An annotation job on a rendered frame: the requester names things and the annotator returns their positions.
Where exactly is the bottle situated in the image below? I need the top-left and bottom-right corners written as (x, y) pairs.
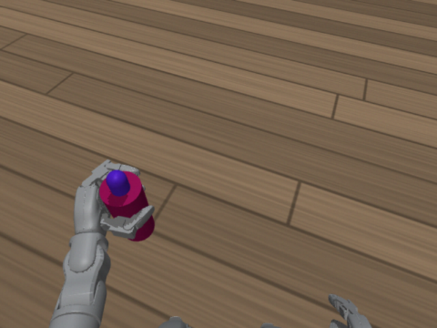
top-left (99, 170), bottom-right (155, 241)

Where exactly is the left robot arm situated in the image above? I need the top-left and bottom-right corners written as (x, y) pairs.
top-left (49, 232), bottom-right (111, 328)

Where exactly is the left robot hand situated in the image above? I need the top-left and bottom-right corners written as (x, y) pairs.
top-left (74, 160), bottom-right (154, 239)

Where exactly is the right robot hand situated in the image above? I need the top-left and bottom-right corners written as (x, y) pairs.
top-left (328, 294), bottom-right (372, 328)

